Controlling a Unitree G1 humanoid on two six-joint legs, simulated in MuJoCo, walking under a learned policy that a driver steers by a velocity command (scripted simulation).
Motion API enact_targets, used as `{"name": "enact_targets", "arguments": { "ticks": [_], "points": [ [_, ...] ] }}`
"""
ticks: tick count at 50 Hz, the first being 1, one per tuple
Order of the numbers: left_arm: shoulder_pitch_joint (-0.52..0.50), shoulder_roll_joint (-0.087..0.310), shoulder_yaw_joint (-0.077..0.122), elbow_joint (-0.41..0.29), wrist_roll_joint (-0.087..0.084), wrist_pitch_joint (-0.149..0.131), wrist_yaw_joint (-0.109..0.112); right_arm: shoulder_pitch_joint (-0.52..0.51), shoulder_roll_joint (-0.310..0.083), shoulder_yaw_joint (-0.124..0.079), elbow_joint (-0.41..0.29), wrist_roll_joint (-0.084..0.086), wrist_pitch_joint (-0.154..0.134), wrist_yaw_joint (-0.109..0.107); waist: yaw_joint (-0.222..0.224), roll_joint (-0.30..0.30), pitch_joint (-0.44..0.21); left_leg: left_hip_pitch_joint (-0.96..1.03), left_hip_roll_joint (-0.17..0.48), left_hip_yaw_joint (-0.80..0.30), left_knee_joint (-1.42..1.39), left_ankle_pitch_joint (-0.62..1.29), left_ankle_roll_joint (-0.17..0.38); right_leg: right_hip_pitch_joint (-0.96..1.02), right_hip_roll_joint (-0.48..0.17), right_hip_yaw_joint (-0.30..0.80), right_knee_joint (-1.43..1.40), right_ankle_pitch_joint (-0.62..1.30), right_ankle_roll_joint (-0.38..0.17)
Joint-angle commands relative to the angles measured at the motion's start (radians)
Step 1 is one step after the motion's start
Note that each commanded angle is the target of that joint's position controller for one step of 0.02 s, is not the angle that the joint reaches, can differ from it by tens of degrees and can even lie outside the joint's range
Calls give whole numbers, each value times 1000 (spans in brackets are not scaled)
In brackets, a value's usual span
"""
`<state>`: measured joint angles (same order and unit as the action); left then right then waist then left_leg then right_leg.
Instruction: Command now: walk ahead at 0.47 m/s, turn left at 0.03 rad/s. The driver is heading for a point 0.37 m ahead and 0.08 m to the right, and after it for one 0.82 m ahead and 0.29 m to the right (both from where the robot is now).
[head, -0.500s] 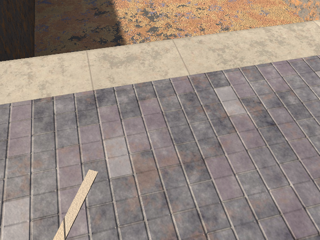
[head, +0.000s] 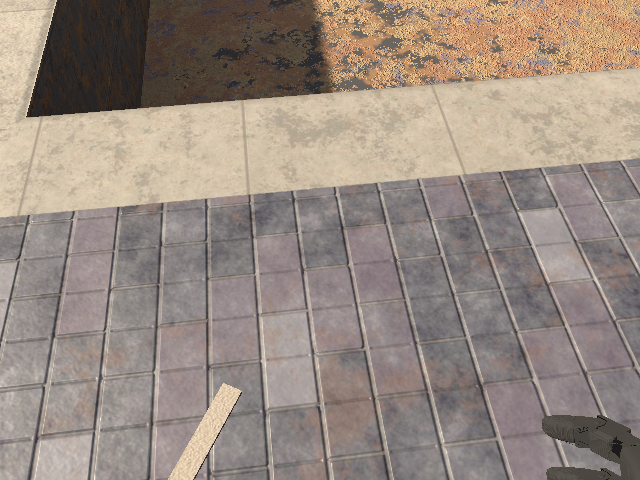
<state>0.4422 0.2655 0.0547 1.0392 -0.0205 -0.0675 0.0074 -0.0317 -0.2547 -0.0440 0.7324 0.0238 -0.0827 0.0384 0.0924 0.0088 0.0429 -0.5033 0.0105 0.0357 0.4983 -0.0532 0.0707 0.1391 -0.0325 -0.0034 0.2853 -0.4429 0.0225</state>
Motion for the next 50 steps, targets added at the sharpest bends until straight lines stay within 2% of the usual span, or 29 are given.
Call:
{"name": "enact_targets", "arguments": {
  "ticks": [1,2,3,4,5,7,8,11,13,18,22,23,25,26,27,28,29,30,31,32,33,34,35,38,41,43,47,49,50],
  "points": [
    [11,76,-3,-100,21,-9,2,452,-288,-100,60,-27,4,-22,-234,90,-353,889,252,-354,35,-122,178,-563,-52,-29,711,584,-61],
    [65,13,-24,-86,11,-32,-6,487,-271,-88,81,-18,7,-13,-206,267,-486,973,390,-756,-160,-349,266,-733,74,83,932,-129,-48],
    [-46,135,10,-109,-21,-48,-12,424,-189,-62,77,-13,2,-11,-212,193,-325,860,349,-700,-215,-422,213,-840,15,129,1027,-113,-70],
    [-128,161,17,-138,-32,-58,-12,329,-163,-52,62,-11,-3,-11,-187,142,-180,702,317,-560,-240,-352,180,-875,-34,93,1015,-16,-87],
    [-153,149,18,-138,-23,-58,-6,259,-137,-44,52,-18,-7,-11,-155,68,-111,557,286,-442,-268,-244,162,-834,-78,79,969,73,-86],
    [-115,108,21,-123,-11,-33,-4,194,-97,-35,53,-37,-21,-7,-91,81,-65,389,230,-295,-332,-135,138,-724,-128,91,903,166,-80],
    [-101,82,19,-119,-12,-18,-3,189,-91,-35,62,-34,-28,-6,-77,82,-57,354,222,-253,-360,-115,139,-703,-134,92,886,180,-75],
    [-158,73,21,-149,-11,10,3,215,-111,-41,96,-39,-44,-16,-71,60,0,310,219,-140,-410,-39,141,-779,-131,117,810,271,-54],
    [-210,77,24,-173,-4,8,1,238,-122,-44,111,-44,-45,-26,-82,42,19,333,213,-80,-418,11,133,-837,-112,139,706,385,-44],
    [-369,48,6,-236,6,-8,-30,283,-150,-43,131,-34,-40,-46,-137,9,50,381,195,67,-436,86,94,-796,-76,41,423,603,-45],
    [-476,41,-5,-312,2,-9,-59,366,-165,-49,163,-22,-5,-53,-174,-1,69,595,249,106,-352,222,86,-892,-56,-4,327,507,-73],
    [-487,46,-4,-330,1,-10,-69,370,-172,-51,163,-19,6,-55,-169,7,64,636,261,115,-314,304,80,-896,-45,-24,316,454,-84],
    [-455,75,9,-351,-3,-6,-81,350,-200,-58,149,-18,26,-64,-130,50,9,676,268,145,-189,646,59,-798,13,-87,314,345,-117],
    [-391,102,23,-347,-4,-2,-82,343,-214,-61,140,-20,36,-71,-90,79,-43,680,265,157,-78,815,47,-702,53,-115,326,291,-139],
    [-265,147,48,-324,-8,1,-78,333,-221,-62,132,-21,45,-77,-20,88,-115,637,248,170,97,881,28,-531,93,-123,308,282,-168],
    [-91,213,82,-289,-9,6,-62,318,-218,-57,116,-21,45,-83,71,49,-203,460,210,180,351,725,-11,-240,76,-39,247,328,-217],
    [-13,318,110,-279,-6,15,-40,399,-98,-21,71,-45,20,-67,14,-178,-319,27,64,162,726,-3,-77,153,-179,429,243,248,-369],
    [-16,301,95,-303,-2,6,-41,379,-88,-5,49,-29,-29,-48,4,-185,-449,-197,-84,-68,923,-544,-84,311,-317,875,65,167,-488],
    [-30,229,75,-302,8,1,-39,255,-159,-26,17,11,-61,-32,44,-116,-351,-310,-15,-153,942,-476,-59,266,-284,742,24,178,-421],
    [-88,191,66,-309,4,-5,-38,215,-158,-22,2,19,-76,-29,14,-56,-226,-318,33,-138,863,-386,-41,116,-242,588,19,241,-379],
    [-162,164,57,-325,3,-8,-38,214,-150,-25,10,-1,-78,-37,-39,14,-147,-261,73,-128,758,-330,-45,-50,-197,481,6,334,-345],
    [-214,132,46,-345,11,-9,-35,225,-163,-36,16,-19,-67,-43,-77,7,-104,-186,99,-125,690,-295,-56,-172,-163,408,-17,425,-331],
    [-237,125,43,-360,18,-8,-32,243,-161,-39,15,-27,-52,-43,-103,-13,-93,-130,108,-125,659,-277,-70,-249,-143,382,-41,467,-331],
    [-221,163,54,-364,11,-12,-17,229,-123,-32,-9,-41,-23,-48,-117,-31,-69,-97,103,-92,512,-199,-123,-372,-108,294,-70,576,-334],
    [-180,185,62,-358,1,-3,1,108,-91,-18,-49,-41,-23,-47,-72,-57,-47,-55,61,-74,252,18,-145,-427,-42,221,-54,519,-278],
    [-143,187,63,-353,-1,6,5,38,-83,-12,-70,-31,-29,-39,-36,-81,-50,4,20,-63,117,136,-146,-438,-29,225,-38,440,-250],
    [-91,174,61,-340,-7,18,9,-4,-134,-27,-99,-14,-43,-23,-28,-108,-55,30,0,-111,4,100,-121,-331,-82,348,55,334,-227],
    [-104,174,63,-347,-2,23,12,39,-160,-40,-93,-12,-53,-18,-62,-137,-59,78,0,-114,-14,8,-88,-292,-105,406,120,342,-210],
    [-119,160,58,-354,0,25,12,111,-171,-49,-74,-14,-58,-20,-103,-142,-80,172,-4,-96,-48,1,-64,-300,-83,406,176,365,-190]
  ]
}}
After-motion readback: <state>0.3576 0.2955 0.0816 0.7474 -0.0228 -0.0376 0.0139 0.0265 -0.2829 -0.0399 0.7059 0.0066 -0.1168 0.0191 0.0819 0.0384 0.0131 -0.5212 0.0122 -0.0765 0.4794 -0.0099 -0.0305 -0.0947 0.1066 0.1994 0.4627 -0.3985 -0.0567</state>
